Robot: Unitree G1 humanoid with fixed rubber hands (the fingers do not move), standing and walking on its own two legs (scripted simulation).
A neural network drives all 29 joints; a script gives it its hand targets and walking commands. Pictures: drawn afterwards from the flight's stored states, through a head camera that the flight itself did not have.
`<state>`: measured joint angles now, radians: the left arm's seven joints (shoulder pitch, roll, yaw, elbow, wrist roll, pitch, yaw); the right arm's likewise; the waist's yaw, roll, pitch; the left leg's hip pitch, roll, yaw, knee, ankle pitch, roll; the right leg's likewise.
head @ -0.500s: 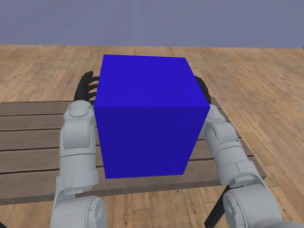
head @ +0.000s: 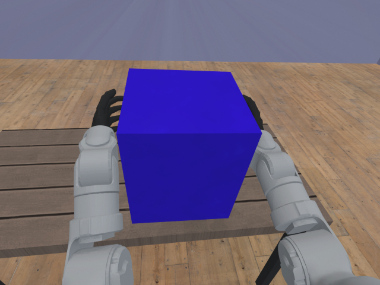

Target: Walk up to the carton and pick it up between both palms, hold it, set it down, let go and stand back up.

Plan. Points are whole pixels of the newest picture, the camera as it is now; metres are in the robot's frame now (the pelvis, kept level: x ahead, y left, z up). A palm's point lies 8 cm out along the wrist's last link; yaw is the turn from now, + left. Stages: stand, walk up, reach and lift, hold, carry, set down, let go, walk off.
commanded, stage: hold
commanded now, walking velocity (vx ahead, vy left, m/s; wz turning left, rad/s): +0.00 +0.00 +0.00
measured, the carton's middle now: (181, 147) +0.35 +0.00 +0.16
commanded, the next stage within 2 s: none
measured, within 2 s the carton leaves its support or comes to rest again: neither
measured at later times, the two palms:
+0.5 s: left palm (103, 128) +0.36 +0.15 +0.21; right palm (250, 132) +0.36 -0.15 +0.19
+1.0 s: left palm (103, 129) +0.36 +0.15 +0.21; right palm (251, 132) +0.36 -0.15 +0.19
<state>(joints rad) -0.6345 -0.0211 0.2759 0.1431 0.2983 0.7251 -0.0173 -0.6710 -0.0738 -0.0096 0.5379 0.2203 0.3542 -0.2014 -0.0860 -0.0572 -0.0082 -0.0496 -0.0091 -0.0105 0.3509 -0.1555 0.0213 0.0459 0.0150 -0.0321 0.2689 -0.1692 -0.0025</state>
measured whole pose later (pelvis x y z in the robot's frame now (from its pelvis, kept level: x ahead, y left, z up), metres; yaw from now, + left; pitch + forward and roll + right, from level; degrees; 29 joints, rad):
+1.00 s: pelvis +0.00 +0.00 +0.00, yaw +0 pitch -9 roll -1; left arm -0.63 -0.03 0.28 0.12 0.31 0.73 -0.02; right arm -0.66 -0.07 -0.01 0.53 0.22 0.35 -0.20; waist -0.08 -0.06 0.00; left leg -0.04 -0.01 -0.01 0.35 -0.16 0.02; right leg 0.05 0.01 -0.03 0.27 -0.17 0.00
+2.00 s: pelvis +0.00 +0.00 +0.00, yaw +0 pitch -8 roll -1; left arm -0.63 -0.02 0.27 0.13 0.31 0.72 -0.02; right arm -0.67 -0.08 0.00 0.54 0.22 0.34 -0.20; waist -0.09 -0.06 0.00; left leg -0.05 -0.01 -0.01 0.35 -0.16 0.03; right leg 0.04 0.01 -0.03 0.27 -0.17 0.00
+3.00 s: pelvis +0.00 +0.00 +0.00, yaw +0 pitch -8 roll -1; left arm -0.64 -0.02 0.27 0.13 0.31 0.73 -0.03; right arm -0.67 -0.07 -0.01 0.53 0.21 0.34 -0.20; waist -0.08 -0.06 0.00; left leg -0.06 -0.01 -0.01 0.35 -0.16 0.02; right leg 0.04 0.02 -0.03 0.27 -0.17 0.00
